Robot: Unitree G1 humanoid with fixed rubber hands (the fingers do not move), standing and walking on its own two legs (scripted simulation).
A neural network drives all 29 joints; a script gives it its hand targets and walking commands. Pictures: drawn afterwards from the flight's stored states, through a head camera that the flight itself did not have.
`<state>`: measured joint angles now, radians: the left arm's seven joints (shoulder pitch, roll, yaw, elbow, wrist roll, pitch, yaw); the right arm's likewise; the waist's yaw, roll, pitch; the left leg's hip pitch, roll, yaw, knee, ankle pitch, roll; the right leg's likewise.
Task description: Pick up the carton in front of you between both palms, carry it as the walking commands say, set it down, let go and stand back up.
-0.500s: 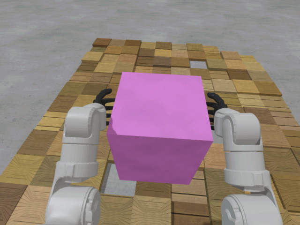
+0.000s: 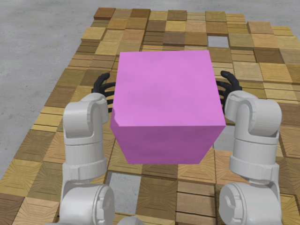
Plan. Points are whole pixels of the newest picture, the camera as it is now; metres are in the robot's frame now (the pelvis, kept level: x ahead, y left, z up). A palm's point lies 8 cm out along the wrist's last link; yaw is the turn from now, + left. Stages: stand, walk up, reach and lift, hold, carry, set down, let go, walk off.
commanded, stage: carry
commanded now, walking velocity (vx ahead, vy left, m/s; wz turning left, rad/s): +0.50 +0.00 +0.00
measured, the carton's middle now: (163, 114) +0.40 +0.02 +0.05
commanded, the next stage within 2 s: none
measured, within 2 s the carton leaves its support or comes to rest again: neither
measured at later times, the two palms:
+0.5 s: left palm (124, 36) +0.69 +0.16 +0.10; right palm (215, 41) +0.66 -0.14 +0.10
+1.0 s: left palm out of the picture +0.94 +0.18 +0.13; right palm out of the picture +0.98 -0.12 +0.12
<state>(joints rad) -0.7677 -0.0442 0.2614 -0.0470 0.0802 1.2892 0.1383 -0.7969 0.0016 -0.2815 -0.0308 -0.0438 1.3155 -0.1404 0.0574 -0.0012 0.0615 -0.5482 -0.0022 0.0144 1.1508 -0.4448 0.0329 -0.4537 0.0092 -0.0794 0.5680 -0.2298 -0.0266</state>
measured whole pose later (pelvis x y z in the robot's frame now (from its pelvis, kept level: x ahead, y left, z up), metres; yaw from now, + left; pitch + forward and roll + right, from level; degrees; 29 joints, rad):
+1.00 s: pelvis +0.60 -0.02 +0.01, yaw +2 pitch +6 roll +1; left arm -0.64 -0.02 0.21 0.02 0.03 1.17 0.14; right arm -0.63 0.05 -0.23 -0.02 -0.10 1.20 -0.12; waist 0.10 -0.02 0.00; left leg -0.66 0.02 0.01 0.93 -0.34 0.02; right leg -0.34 0.04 -0.10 0.48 -0.24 -0.11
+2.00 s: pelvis +1.24 +0.09 +0.01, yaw +3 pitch +4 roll -1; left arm -0.28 -0.13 0.16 -0.23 0.08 1.17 0.11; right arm -0.26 0.15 -0.16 -0.28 -0.14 1.20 -0.08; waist 0.09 0.01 -0.11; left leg -0.52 0.03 0.09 0.46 0.00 0.01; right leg -0.07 0.00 -0.11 0.39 -0.36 -0.01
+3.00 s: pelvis +1.94 +0.11 -0.05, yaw +0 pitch +4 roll +1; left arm -0.47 -0.05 0.19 -0.09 0.05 1.12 0.12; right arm -0.46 0.09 -0.16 -0.12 -0.09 1.14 -0.13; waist 0.02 0.00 -0.02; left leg -0.62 -0.02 0.17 0.58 -0.07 0.08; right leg -0.03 0.03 -0.12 0.54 -0.49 -0.08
